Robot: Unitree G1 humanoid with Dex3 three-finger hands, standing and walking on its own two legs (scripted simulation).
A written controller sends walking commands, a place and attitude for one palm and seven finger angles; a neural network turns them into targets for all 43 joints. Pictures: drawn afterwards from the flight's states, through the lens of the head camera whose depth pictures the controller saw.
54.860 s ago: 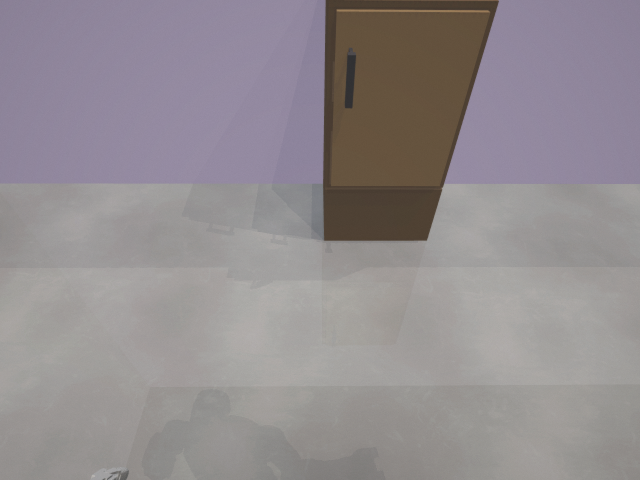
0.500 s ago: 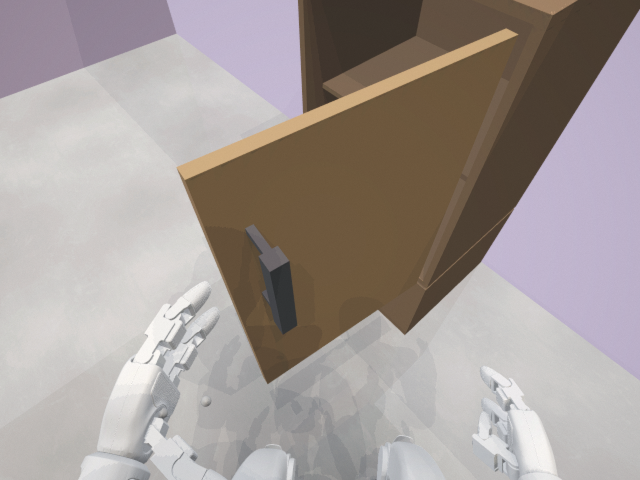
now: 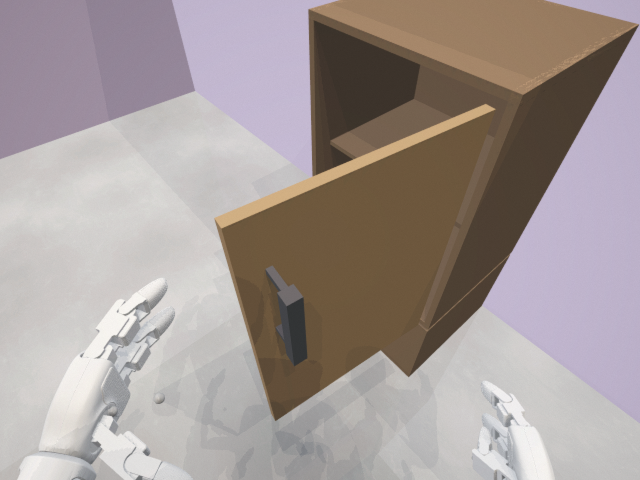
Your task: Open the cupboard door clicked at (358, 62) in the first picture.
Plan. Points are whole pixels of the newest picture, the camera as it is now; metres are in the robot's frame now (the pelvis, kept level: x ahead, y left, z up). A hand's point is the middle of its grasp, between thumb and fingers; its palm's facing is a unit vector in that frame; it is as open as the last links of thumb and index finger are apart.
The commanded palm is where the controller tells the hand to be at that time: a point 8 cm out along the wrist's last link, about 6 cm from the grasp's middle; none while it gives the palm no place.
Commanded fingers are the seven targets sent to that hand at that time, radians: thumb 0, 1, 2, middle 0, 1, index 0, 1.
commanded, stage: draw the hand back to the body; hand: left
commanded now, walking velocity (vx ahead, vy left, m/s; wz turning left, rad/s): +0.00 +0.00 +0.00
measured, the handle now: (285, 317) +0.32 +0.08 +0.03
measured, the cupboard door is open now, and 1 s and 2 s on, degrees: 83 83 83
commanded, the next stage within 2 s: step back with the hand held close in 1.04 s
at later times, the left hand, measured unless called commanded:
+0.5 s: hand (66, 317) +0.21 +0.25 +0.18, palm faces +0.37 -0.83 -0.41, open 11.0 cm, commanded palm +0.17 +0.29 +0.20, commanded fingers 0.00 0.65 0.80 -0.19 -0.30 -0.19 -0.30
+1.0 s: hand (41, 303) +0.21 +0.25 +0.21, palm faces +0.44 -0.80 -0.41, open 7.5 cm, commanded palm +0.16 +0.29 +0.22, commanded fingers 0.00 0.90 0.90 -0.20 -0.30 -0.20 -0.30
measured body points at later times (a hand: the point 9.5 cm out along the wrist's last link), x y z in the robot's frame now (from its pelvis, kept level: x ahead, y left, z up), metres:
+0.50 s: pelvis +0.03 +0.01 +0.05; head +0.01 -0.01 +0.50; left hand +0.19 +0.29 +0.20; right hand +0.21 -0.21 -0.03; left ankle -0.02 +0.10 -0.69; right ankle +0.04 -0.12 -0.69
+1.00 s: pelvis +0.02 +0.00 +0.06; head +0.00 -0.02 +0.50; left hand +0.18 +0.29 +0.23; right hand +0.20 -0.23 -0.03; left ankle -0.02 +0.10 -0.69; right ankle +0.04 -0.12 -0.69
